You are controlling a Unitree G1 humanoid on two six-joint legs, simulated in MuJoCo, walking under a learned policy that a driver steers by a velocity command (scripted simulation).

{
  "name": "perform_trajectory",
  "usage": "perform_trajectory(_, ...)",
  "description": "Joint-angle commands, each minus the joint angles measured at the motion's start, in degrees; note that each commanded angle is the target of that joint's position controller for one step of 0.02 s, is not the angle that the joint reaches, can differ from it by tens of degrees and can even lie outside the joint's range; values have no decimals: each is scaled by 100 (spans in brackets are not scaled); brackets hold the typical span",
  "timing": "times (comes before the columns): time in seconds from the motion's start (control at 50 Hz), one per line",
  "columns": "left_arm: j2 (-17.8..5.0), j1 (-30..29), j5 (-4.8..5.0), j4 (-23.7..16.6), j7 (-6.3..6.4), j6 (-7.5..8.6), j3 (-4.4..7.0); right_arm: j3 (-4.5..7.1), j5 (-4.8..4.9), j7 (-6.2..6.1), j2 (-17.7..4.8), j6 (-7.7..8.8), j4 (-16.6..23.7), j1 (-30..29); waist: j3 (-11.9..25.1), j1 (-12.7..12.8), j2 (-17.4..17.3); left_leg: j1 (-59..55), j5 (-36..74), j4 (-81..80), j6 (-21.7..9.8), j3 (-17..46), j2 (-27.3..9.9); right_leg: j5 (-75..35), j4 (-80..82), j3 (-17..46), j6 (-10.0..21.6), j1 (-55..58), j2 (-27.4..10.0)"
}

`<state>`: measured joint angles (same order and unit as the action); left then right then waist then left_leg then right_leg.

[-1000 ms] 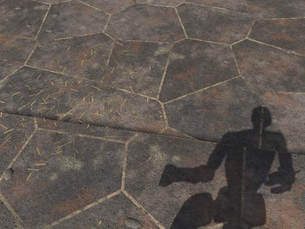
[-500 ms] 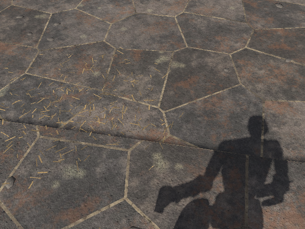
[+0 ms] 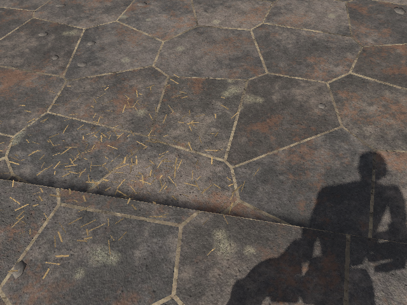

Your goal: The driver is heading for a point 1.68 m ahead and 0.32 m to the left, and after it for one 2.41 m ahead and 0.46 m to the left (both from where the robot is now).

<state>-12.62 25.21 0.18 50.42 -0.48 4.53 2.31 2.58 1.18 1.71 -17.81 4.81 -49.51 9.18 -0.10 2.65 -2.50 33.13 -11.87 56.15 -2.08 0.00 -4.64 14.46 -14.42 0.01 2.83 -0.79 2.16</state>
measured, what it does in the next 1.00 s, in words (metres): walks ahead: left foot, then right foot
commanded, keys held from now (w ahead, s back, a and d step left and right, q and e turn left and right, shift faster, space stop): w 1.00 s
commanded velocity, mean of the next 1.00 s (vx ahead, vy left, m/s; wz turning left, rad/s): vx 0.48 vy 0.00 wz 0.00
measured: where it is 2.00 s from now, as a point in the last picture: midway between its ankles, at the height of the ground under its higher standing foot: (207, 188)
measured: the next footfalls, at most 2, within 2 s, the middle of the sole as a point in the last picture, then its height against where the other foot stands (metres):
left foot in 0.24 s outside the picture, level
right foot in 0.80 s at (258, 267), level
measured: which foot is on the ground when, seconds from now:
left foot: up 0.00-0.22, down 0.24-0.82, up 0.84-1.00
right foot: down 0.00-0.24, up 0.26-0.78, down 0.80-1.00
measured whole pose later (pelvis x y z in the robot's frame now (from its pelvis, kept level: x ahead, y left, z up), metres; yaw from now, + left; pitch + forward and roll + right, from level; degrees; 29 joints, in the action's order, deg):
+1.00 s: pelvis +0.57 +0.00 +0.00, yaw +0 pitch +1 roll -1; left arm -14.0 15.0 -0.3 46.8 -2.2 4.9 2.9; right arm 3.2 1.2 -0.3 -17.2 3.3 -50.4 14.6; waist -1.8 0.7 -2.2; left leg 30.7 -16.9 63.2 -1.5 2.1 -5.4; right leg 8.0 -21.2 -3.5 4.0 -13.9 3.0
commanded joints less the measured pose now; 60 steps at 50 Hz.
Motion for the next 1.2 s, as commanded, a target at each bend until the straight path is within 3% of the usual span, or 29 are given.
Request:
perform_trajectory(0.02, -918, 83, 12, -233, 90, 10, 173, -51, -52, 56, -34, 78, 620, -961, -554, 102, 660, 972, 737, -1037, 231, -121, -42, -1721, 787, 820, 798, 136, -1231)
perform_trajectory(0.08, -1058, 274, 15, -133, 142, 10, 192, -102, -7, 84, -1, 90, 824, -1492, -707, 227, 748, 279, 1423, -2075, 279, -285, 196, -1483, 975, 585, 779, -288, -1220)
perform_trajectory(0.16, -1108, 208, 112, -12, 151, 0, 234, -37, 31, 142, -256, 108, 977, -1556, -722, -22, 783, 65, 1388, -2603, -24, -49, 225, -2052, 726, 541, 649, 291, -1605)
perform_trajectory(0.2, -1244, 77, 68, -26, 163, -69, 287, 66, 12, 135, -470, 111, 886, -1084, -276, -333, 916, -618, 1023, -2580, -221, -200, 457, -3770, 9, 433, 521, 646, -1640)
perform_trajectory(0.24, -1160, 13, -4, -88, 185, -167, 243, 300, 16, 30, -868, 53, 430, 570, 812, -1125, 882, -2924, 929, -2491, -545, -235, 515, -4590, -2111, 120, 228, -33, -1227)
perform_trajectory(0.26, -615, 596, -63, -212, 140, -123, 85, 418, -129, -25, -1361, 23, 295, 1379, 1757, -1012, -199, -5198, 312, -2450, -1262, 1868, -963, -2410, -4305, -35, -86, -2072, -611)
perform_trajectory(0.28, -166, 1017, 10, -59, 101, -1, -56, 370, -86, 43, -1240, 14, 171, 1623, 2505, -856, -1281, -5874, -1190, -3602, -1738, 4261, -1735, 1819, -5672, 633, -219, -3208, 204)
perform_trajectory(0.3, -837, 350, 208, -189, 84, 90, 122, 243, -16, 42, -788, 31, 176, 1269, 1585, -920, -870, -5210, -1796, -4033, -1429, 4073, -1525, 1737, -6237, 904, -101, -3838, -113)
perform_trajectory(0.32, -1063, -236, 287, -389, 94, 142, 183, 196, -14, 30, -624, 41, 270, 740, 711, -789, -493, -4247, -1509, -4166, -1227, 3238, -1390, 1200, -6173, 649, -13, -4067, -417)
perform_trajectory(0.34, -1061, -543, 205, -458, 140, 169, 191, 167, -75, 27, -527, 60, 344, 335, 308, -606, -21, -3336, -862, -4305, -1135, 2616, -1208, 654, -5870, 536, 13, -3835, -692)
perform_trajectory(0.38, -850, -374, 109, -391, 166, 72, 213, 111, -231, 52, -284, 124, 355, 25, 150, -216, -188, -2360, -42, -4597, -1063, 1798, -814, 114, -5451, 578, 13, -3154, -1012)
perform_trajectory(0.42, -664, -241, 94, -344, 165, -49, 194, 115, -179, 62, -258, 185, 271, 81, 62, -95, -219, -1990, 225, -4848, -1185, 1399, -710, 24, -5185, 493, -67, -3015, -1088)
perform_trajectory(0.48, -717, -911, 15, -600, 187, -104, 201, 158, -144, -21, -461, 200, 115, 382, -282, -199, -49, -2016, 584, -5078, -1276, 1103, -707, -677, -4367, 447, -263, -3682, -1194)
perform_trajectory(0.58, -498, -1931, 7, -868, 78, 34, 91, 173, -72, -151, -630, 94, -71, 954, -376, -556, 77, -2367, 1168, -4997, -991, 482, -464, -2209, -2480, 149, -304, -3634, -948)
perform_trajectory(0.68, -545, -2880, 70, -1300, -139, 133, 57, 163, -13, -176, -654, -77, -342, 1559, -591, -836, 173, -3289, 1563, -4597, -948, 511, -751, -2083, -1598, 71, -166, -3895, -720)
perform_trajectory(0.74, -693, -2705, 90, -1380, -262, 172, 116, 214, -15, -224, -758, -196, -412, 1596, -340, -606, -104, -3866, 2395, -4091, -808, 586, -1001, -1417, -1373, 57, 46, -3559, -575)
perform_trajectory(0.78, -985, -1755, 90, -1149, -237, 167, 268, 214, -25, -241, -788, -257, -352, 1360, 266, -38, -208, -3866, 3911, -3031, -628, 378, -786, -1240, -1216, -224, 309, -2181, -264)
perform_trajectory(0.8, -1299, -723, 27, -894, -185, 159, 390, 139, -72, -251, -637, -269, -250, 1308, 1071, 388, -28, -3147, 3550, -1727, -458, 162, -494, -1571, -1521, 113, 614, -519, -630)
perform_trajectory(0.82, -1813, -55, -71, -789, -154, 134, 522, -33, -124, -212, -51, -182, -153, 2004, 2049, 277, 999, -841, 1457, 565, -71, -146, 330, -886, -1534, 2395, 1458, 1942, -2044)
perform_trajectory(0.84, -1508, 178, 83, -688, -160, 78, 450, -76, -94, -159, -10, -49, -262, 2064, 2543, 347, 1685, 267, -2015, 1699, -2, 412, 841, -38, -641, 4102, 1752, 2552, -2520)
perform_trajectory(0.86, -1174, -76, 110, -691, -141, 43, 320, 106, 79, -127, -618, 39, -97, 1539, 1717, 388, 1314, 872, -1922, 2153, -91, 703, 483, 374, -424, 3574, 1424, 1997, -2367)
perform_trajectory(0.88, -1069, -510, 47, -791, -111, 22, 272, 127, 151, -137, -698, 89, 81, 999, 990, 292, 926, 969, -1462, 2092, -117, 506, 210, 28, -292, 2803, 1243, 1113, -2178)
perform_trajectory(0.9, -991, -882, -27, -810, -121, 22, 242, 135, 91, -168, -621, 98, 132, 800, 468, 91, 571, 811, -1014, 1688, -55, 422, 2, -618, -79, 2249, 1172, 242, -1952)
perform_trajectory(0.92, -801, -1143, -86, -836, -136, 58, 193, 163, 20, -194, -537, 34, 105, 870, 303, -144, 620, 468, -701, 1307, -22, 469, -218, -1029, 71, 1796, 1069, -296, -1709)
perform_trajectory(1.0, -862, -1275, -45, -661, -149, 182, 233, 165, -28, -250, -274, -206, 126, 923, -15, -411, 583, 64, -102, 332, 131, 475, -440, -1258, 696, 1139, 1156, -1107, -1489)
perform_trajectory(1.1, -1164, -935, -54, -322, -4, 111, 338, 91, -161, -177, -23, -103, 462, -65, -17, -168, 572, -295, 1625, -1467, 241, 133, -190, -2202, 703, 232, 987, -1169, -1098)
perform_trajectory(1.12, -1169, -855, -27, -254, -11, 103, 342, 93, -123, -161, -45, -101, 484, -160, -8, -133, 585, -409, 1745, -1608, 254, 92, -128, -2133, 687, 151, 976, -1153, -1071)
perform_trajectory(1.14, -1232, -667, -123, -199, -6, 131, 368, 176, -101, -127, -191, -82, 252, 243, 332, -199, 591, -585, 2264, -763, 241, 149, -165, -2253, 458, 272, 1112, -956, -1364)
perform_trajectory(1.2, -1021, -457, 2, -94, 1, 44, 326, 218, -57, -27, -329, -49, 424, -225, -143, -74, 513, 872, 1320, -682, 63, 396, -381, -2097, 40, 622, 1191, 27, -1679)
Over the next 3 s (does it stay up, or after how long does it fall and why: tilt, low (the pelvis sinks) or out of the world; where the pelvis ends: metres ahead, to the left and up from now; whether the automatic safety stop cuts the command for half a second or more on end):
stays up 1.37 0.14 -0.17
